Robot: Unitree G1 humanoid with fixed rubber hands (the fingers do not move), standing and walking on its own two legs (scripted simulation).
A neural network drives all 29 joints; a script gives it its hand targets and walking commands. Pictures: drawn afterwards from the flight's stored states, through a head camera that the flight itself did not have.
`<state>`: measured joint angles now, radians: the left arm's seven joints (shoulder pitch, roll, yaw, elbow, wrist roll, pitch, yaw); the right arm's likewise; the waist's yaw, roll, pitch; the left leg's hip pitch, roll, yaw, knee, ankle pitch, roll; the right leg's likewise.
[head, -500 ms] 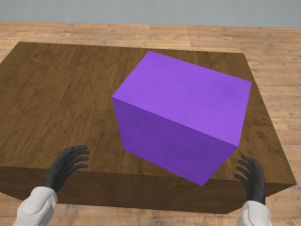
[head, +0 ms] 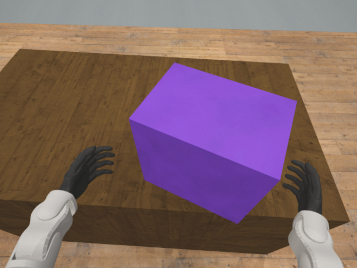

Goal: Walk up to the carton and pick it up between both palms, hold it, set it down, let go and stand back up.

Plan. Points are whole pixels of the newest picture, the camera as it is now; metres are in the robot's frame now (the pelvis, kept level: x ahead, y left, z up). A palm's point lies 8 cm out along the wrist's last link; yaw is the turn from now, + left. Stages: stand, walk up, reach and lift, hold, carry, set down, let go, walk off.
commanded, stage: reach and lift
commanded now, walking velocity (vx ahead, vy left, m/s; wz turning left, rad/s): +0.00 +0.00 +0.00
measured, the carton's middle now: (207, 147) +0.39 -0.03 +0.01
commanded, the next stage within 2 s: none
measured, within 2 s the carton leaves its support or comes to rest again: neither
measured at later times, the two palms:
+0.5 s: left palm (88, 146) +0.33 +0.22 +0.10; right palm (320, 170) +0.29 -0.23 +0.11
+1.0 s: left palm (102, 109) +0.40 +0.20 +0.14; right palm (330, 146) +0.32 -0.25 +0.14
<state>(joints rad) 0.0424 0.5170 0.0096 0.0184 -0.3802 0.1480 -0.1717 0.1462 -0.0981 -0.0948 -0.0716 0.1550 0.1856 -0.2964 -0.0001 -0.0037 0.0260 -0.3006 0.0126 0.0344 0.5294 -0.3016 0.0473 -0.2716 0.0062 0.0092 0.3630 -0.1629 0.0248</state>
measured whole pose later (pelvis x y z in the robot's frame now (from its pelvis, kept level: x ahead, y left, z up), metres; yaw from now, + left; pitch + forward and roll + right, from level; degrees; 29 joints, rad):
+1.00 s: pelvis -0.02 -0.01 +0.00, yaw +0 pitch +4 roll -2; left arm -0.61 0.54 0.01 0.37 -0.38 0.42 -0.17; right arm -0.43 -0.13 -0.19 0.09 0.18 0.50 -0.31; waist -0.09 -0.03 0.03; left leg -0.28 0.01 0.03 0.46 -0.24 0.04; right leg -0.27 0.00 0.01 0.33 -0.12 0.03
